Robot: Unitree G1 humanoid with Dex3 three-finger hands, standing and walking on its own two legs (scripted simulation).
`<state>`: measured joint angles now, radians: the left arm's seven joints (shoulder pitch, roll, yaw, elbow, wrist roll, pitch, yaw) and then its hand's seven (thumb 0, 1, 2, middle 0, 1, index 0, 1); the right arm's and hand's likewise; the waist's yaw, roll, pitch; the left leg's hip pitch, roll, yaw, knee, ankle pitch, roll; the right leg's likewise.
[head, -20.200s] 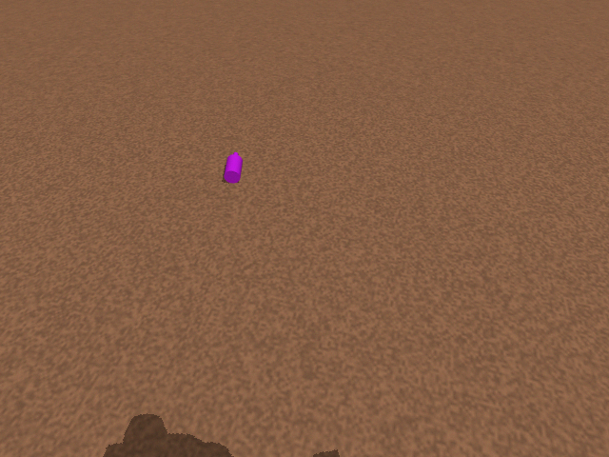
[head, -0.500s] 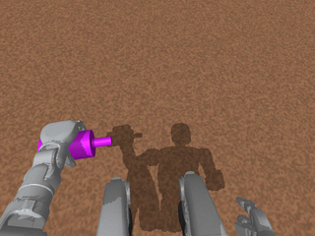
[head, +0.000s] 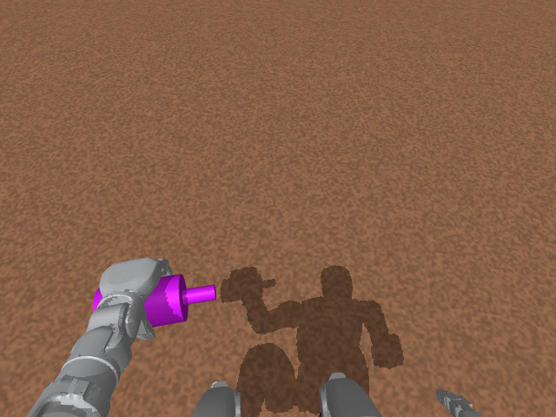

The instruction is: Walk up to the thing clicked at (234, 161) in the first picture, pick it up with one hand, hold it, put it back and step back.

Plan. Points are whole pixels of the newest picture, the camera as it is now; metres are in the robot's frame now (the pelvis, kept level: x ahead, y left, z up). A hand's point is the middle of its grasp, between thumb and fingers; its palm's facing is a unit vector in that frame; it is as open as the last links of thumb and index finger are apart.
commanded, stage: lift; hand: left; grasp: from above
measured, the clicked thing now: (160, 301) +0.33 +0.20 -0.11
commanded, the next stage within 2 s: hold in 0.24 s
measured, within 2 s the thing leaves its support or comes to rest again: neither
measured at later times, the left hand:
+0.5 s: hand (130, 278) +0.34 +0.22 -0.03, palm faces -0.46 -0.08 -0.88, open 10.8 cm
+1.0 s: hand (125, 274) +0.33 +0.22 +0.01, palm faces -0.46 -0.07 -0.89, open 10.8 cm
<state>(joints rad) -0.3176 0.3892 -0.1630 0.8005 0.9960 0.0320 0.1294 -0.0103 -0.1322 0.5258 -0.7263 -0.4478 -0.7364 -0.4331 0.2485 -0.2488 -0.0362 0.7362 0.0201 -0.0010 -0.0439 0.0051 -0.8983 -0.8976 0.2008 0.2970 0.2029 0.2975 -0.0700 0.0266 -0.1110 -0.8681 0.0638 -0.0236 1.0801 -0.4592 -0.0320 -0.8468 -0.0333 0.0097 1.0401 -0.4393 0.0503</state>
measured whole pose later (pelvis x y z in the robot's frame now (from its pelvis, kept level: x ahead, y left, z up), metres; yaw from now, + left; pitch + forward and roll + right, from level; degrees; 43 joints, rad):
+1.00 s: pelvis +0.03 +0.00 +0.06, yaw -1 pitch +4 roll +0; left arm -0.27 0.37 -0.19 0.75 1.01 0.02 0.04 -0.01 -0.14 0.59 -0.70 -0.48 -0.70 -0.48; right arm 0.24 -0.26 -0.06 0.70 0.03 0.05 -0.02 0.01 -0.89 -0.89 0.20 0.30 0.20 0.30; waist -0.03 0.03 -0.05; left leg -0.37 0.05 0.03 0.61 -0.30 -0.03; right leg -0.38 -0.05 0.03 0.60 -0.29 0.05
